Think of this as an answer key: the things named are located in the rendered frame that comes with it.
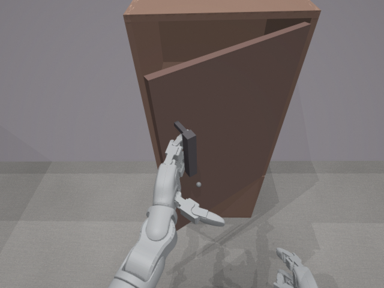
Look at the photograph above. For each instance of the robot left hand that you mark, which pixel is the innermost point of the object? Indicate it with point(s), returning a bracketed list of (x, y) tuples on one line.
[(168, 181)]

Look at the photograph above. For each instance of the handle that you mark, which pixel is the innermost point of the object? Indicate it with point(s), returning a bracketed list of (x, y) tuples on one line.
[(190, 149)]

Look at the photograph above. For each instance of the cupboard door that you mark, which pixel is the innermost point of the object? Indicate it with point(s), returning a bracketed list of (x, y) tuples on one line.
[(232, 100)]

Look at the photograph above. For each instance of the left robot forearm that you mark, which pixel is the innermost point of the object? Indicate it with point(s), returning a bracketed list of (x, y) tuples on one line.
[(145, 262)]

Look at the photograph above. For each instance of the robot right hand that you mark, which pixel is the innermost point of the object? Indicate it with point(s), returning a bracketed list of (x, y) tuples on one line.
[(302, 276)]

